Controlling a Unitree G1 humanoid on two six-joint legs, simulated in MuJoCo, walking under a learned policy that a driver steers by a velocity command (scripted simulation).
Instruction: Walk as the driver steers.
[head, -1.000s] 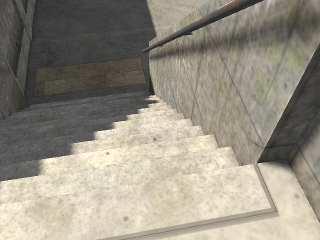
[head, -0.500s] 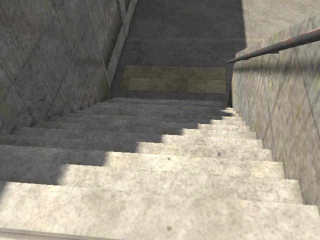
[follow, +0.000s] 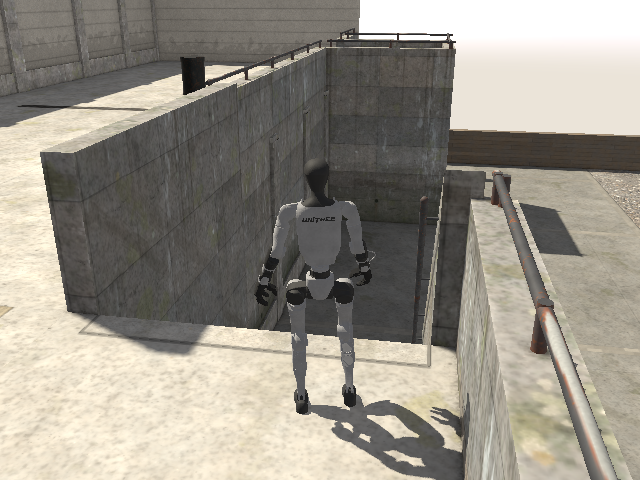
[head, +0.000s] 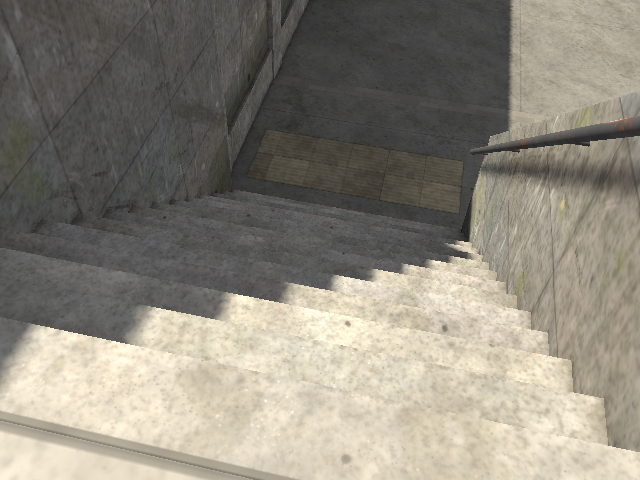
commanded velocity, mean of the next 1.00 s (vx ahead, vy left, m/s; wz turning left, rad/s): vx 0.31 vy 0.00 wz -0.24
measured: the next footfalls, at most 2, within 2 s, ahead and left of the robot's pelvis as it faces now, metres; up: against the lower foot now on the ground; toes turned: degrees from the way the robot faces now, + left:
right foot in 0.24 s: -0.01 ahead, -0.13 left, +0.00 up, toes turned -11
left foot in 0.76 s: +0.39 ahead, -0.03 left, +0.00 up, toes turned -20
